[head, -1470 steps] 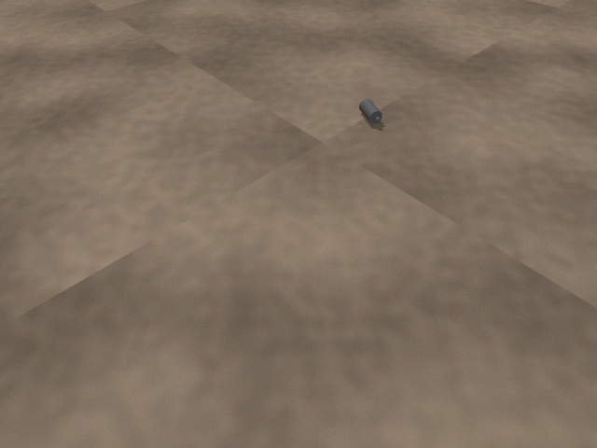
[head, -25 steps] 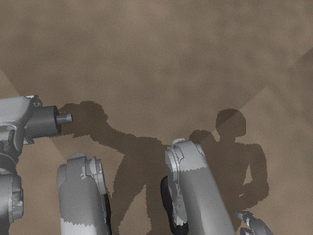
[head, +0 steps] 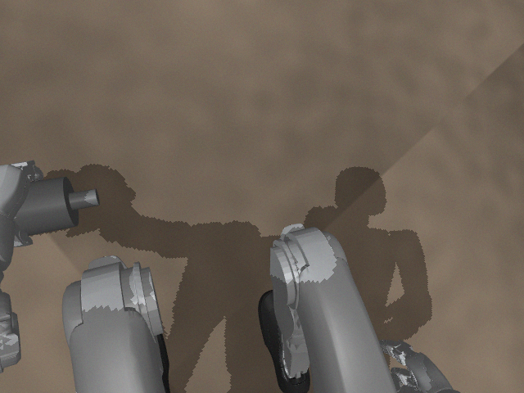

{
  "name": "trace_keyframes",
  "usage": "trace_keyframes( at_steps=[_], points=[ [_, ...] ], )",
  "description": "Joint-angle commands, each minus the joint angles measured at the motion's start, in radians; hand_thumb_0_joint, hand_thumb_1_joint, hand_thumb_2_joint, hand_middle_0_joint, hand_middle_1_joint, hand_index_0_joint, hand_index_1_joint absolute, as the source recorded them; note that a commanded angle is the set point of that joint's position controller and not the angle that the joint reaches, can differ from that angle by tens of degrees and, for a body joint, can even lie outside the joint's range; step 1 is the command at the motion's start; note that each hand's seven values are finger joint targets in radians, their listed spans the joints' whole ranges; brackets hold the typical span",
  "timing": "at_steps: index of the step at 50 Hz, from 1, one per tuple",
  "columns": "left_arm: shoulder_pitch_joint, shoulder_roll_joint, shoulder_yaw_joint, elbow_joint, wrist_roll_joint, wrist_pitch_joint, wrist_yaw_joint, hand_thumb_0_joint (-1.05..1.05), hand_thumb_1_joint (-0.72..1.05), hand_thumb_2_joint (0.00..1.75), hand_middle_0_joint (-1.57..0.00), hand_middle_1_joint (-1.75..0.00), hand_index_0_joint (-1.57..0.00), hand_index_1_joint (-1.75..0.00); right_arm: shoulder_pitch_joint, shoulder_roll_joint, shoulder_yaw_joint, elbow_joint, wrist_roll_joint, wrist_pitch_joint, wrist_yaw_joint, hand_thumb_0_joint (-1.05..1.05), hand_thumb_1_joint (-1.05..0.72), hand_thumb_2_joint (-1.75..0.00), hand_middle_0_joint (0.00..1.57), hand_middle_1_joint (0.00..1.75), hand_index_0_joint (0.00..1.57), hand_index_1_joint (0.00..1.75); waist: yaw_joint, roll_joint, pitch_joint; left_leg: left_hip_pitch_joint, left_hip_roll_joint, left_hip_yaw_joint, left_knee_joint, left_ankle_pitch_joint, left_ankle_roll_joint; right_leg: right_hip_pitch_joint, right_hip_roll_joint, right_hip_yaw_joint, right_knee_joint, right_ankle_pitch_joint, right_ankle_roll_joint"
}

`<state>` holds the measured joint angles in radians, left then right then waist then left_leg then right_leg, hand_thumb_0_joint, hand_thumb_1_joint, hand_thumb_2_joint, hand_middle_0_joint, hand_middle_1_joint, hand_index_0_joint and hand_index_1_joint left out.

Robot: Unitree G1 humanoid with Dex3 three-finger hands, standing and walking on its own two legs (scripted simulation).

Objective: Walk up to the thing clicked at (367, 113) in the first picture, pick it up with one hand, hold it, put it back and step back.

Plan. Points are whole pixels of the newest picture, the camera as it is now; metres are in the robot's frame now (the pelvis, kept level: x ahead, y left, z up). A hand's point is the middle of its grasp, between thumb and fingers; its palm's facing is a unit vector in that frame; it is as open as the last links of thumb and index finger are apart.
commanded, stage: rest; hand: left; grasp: from above
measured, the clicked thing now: (33, 208) +0.41 +0.31 -0.24
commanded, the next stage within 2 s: open in 0.70 s
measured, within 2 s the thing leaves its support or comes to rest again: rests again in 1.12 s
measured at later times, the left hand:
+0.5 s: hand (22, 209) +0.41 +0.32 -0.24, palm faces -0.44 -0.13 -0.89, open 10.9 cm
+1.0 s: hand (22, 210) +0.41 +0.32 -0.24, palm faces -0.45 -0.12 -0.89, open 11.1 cm
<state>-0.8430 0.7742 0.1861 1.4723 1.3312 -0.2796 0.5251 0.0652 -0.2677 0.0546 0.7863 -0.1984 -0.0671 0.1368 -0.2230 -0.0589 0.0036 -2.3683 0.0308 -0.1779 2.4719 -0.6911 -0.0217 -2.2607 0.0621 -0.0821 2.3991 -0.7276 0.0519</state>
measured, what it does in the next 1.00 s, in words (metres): stands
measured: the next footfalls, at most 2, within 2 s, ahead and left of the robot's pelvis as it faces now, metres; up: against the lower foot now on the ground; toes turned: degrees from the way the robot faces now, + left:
none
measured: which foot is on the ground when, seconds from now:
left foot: down 0.00-1.00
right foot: down 0.00-1.00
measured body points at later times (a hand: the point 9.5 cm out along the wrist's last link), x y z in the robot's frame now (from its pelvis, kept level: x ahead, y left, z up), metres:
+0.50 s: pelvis +0.00 +0.00 -0.02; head +0.26 +0.10 +0.34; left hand +0.43 +0.32 -0.19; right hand +0.08 -0.28 -0.11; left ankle +0.07 +0.13 -0.28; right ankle +0.09 -0.12 -0.28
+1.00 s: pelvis +0.00 +0.00 -0.02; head +0.24 +0.11 +0.34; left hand +0.43 +0.32 -0.19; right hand +0.06 -0.26 -0.10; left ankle +0.07 +0.13 -0.28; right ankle +0.09 -0.12 -0.28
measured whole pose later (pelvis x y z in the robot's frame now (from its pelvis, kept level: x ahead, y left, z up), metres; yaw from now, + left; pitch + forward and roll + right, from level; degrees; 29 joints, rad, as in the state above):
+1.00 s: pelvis +0.00 +0.00 -0.02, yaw -4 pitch +27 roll -11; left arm -0.89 0.90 0.18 1.67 1.34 -0.31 0.63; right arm 0.05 -0.30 0.19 0.78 -0.26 -0.15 0.21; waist -0.27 -0.10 0.08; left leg -2.36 0.04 -0.25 2.57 -0.71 -0.02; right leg -2.24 0.09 -0.14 2.45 -0.71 0.07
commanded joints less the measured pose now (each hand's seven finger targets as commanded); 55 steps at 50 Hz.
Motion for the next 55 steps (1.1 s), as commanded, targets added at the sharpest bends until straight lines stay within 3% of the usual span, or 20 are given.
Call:
trace_keyframes(
  at_steps=[1, 5, 7, 8, 12, 15, 17, 20, 22, 27, 40, 41, 44, 47, 55],
  points=[
    [-0.308, 0.316, 0.038, -0.137, -0.036, 0.003, 0.058, 0.00, 0.61, 0.85, -1.00, -0.64, -0.99, -0.64, 0.210, -0.268, -0.065, 0.000, -0.002, -0.018, -0.004, 0.00, -0.89, -0.89, 0.20, 0.30, 0.20, 0.30, -0.003, 0.356, -0.702, 0.573, -0.007, 0.114, -0.208, 0.214, 0.040, 0.308, 0.016, -0.097, -0.225, 0.297, -0.072],
    [-0.297, 0.323, 0.046, -0.127, -0.042, -0.001, 0.061, 0.00, 0.63, 0.86, -1.01, -0.67, -1.01, -0.67, 0.201, -0.278, -0.053, -0.007, -0.009, -0.026, 0.001, 0.00, -0.90, -0.89, 0.20, 0.30, 0.20, 0.30, -0.012, 0.355, -0.701, 0.572, -0.003, 0.110, -0.180, 0.247, 0.038, 0.328, 0.022, -0.107, -0.215, 0.328, -0.072],
    [-0.293, 0.350, 0.061, -0.140, -0.038, -0.003, 0.059, 0.00, 0.65, 0.89, -1.03, -0.67, -1.03, -0.68, 0.201, -0.284, -0.053, -0.006, -0.011, -0.028, 0.006, 0.00, -0.90, -0.89, 0.20, 0.30, 0.20, 0.30, -0.006, 0.373, -0.707, 0.581, 0.000, 0.108, -0.173, 0.265, 0.036, 0.340, 0.025, -0.110, -0.207, 0.343, -0.071],
    [-0.255, 0.348, 0.067, -0.126, -0.047, -0.003, 0.061, 0.00, 0.65, 0.88, -1.04, -0.65, -1.03, -0.66, 0.190, -0.281, -0.047, -0.008, -0.009, -0.026, 0.007, 0.00, -0.90, -0.89, 0.20, 0.30, 0.20, 0.30, 0.015, 0.384, -0.711, 0.582, -0.002, 0.108, -0.185, 0.267, 0.035, 0.343, 0.027, -0.108, -0.204, 0.342, -0.073],
    [-0.251, 0.363, 0.075, -0.147, -0.035, -0.008, 0.065, 0.00, 0.64, 0.86, -1.02, -0.66, -1.02, -0.67, 0.179, -0.293, -0.046, -0.019, -0.016, -0.025, 0.013, 0.00, -0.90, -0.90, 0.20, 0.30, 0.20, 0.30, 0.003, 0.418, -0.689, 0.590, -0.001, 0.100, -0.181, 0.263, 0.026, 0.317, 0.029, -0.127, -0.183, 0.322, -0.084],
    [-0.240, 0.380, 0.092, -0.158, -0.038, -0.009, 0.072, 0.00, 0.66, 0.88, -1.04, -0.65, -1.03, -0.66, 0.163, -0.294, -0.044, -0.024, -0.015, -0.021, 0.017, 0.00, -0.89, -0.89, 0.20, 0.30, 0.20, 0.30, 0.011, 0.430, -0.700, 0.602, 0.003, 0.092, -0.190, 0.252, 0.025, 0.312, 0.034, -0.133, -0.178, 0.315, -0.081],
    [-0.252, 0.361, 0.086, -0.151, -0.043, -0.009, 0.081, 0.00, 0.65, 0.88, -1.03, -0.66, -1.02, -0.67, 0.165, -0.306, -0.042, -0.025, -0.023, -0.026, 0.019, 0.00, -0.89, -0.89, 0.20, 0.30, 0.20, 0.30, -0.008, 0.411, -0.661, 0.579, 0.003, 0.092, -0.172, 0.244, 0.024, 0.296, 0.030, -0.141, -0.176, 0.307, -0.084],
    [-0.259, 0.383, 0.081, -0.142, -0.029, -0.014, 0.088, 0.00, 0.64, 0.86, -1.02, -0.64, -1.01, -0.64, 0.169, -0.303, -0.032, -0.017, -0.022, -0.030, 0.025, 0.00, -0.89, -0.89, 0.20, 0.30, 0.20, 0.30, -0.013, 0.397, -0.661, 0.553, 0.005, 0.089, -0.163, 0.240, 0.031, 0.318, 0.037, -0.134, -0.183, 0.318, -0.078],
    [-0.238, 0.358, 0.060, -0.095, -0.028, -0.008, 0.090, 0.00, 0.65, 0.86, -1.02, -0.65, -1.01, -0.65, 0.170, -0.290, -0.023, -0.013, -0.027, -0.033, 0.030, 0.00, -0.89, -0.90, 0.20, 0.30, 0.20, 0.30, -0.015, 0.383, -0.646, 0.528, 0.006, 0.092, -0.160, 0.231, 0.036, 0.335, 0.039, -0.126, -0.187, 0.324, -0.071],
    [-0.245, 0.374, 0.052, -0.040, -0.026, -0.015, 0.102, 0.00, 0.65, 0.86, -1.00, -0.68, -1.00, -0.68, 0.158, -0.304, -0.008, -0.015, -0.029, -0.045, 0.036, 0.00, -0.89, -0.89, 0.20, 0.30, 0.20, 0.30, -0.024, 0.349, -0.609, 0.496, 0.007, 0.081, -0.151, 0.193, 0.038, 0.315, 0.045, -0.135, -0.188, 0.284, -0.074],
    [-0.289, 0.384, 0.007, 0.059, -0.003, -0.024, 0.131, 0.00, 0.63, 0.85, -0.98, -0.70, -0.98, -0.70, 0.153, -0.323, 0.034, -0.017, -0.045, -0.084, 0.054, 0.00, -0.89, -0.90, 0.20, 0.30, 0.20, 0.30, -0.062, 0.365, -0.547, 0.495, 0.009, 0.058, -0.156, 0.173, 0.033, 0.294, 0.052, -0.168, -0.167, 0.264, -0.072],
    [-0.271, 0.380, 0.007, 0.078, -0.004, -0.023, 0.134, 0.00, 0.55, 0.84, -0.90, -0.73, -0.90, -0.72, 0.143, -0.319, 0.035, -0.015, -0.045, -0.085, 0.056, 0.00, -0.88, -0.89, 0.20, 0.30, 0.20, 0.30, -0.052, 0.362, -0.550, 0.496, 0.011, 0.057, -0.158, 0.169, 0.033, 0.299, 0.056, -0.165, -0.172, 0.262, -0.073],
    [-0.287, 0.385, -0.001, 0.071, -0.003, -0.026, 0.139, 0.00, 0.31, 0.76, -0.66, -0.74, -0.66, -0.72, 0.144, -0.321, 0.045, -0.019, -0.049, -0.094, 0.058, 0.00, -0.89, -0.89, 0.20, 0.30, 0.20, 0.30, -0.059, 0.377, -0.535, 0.478, 0.009, 0.060, -0.162, 0.148, 0.035, 0.303, 0.056, -0.161, -0.183, 0.249, -0.071],
    [-0.278, 0.395, 0.006, 0.069, -0.010, -0.026, 0.150, 0.00, 0.07, 0.77, -0.50, -0.73, -0.51, -0.72, 0.144, -0.326, 0.048, -0.014, -0.051, -0.096, 0.057, 0.00, -0.88, -0.89, 0.20, 0.30, 0.20, 0.30, -0.058, 0.348, -0.559, 0.477, 0.012, 0.058, -0.147, 0.167, 0.039, 0.325, 0.059, -0.161, -0.191, 0.275, -0.065],
    [-0.306, 0.388, -0.017, 0.083, -0.018, -0.022, 0.168, 0.00, -0.26, 0.80, -0.27, -0.82, -0.29, -0.80, 0.144, -0.329, 0.053, -0.007, -0.058, -0.117, 0.069, 0.00, -0.89, -0.89, 0.20, 0.30, 0.20, 0.30, -0.072, 0.359, -0.526, 0.464, 0.011, 0.053, -0.155, 0.133, 0.036, 0.295, 0.057, -0.168, -0.191, 0.235, -0.070]
  ],
)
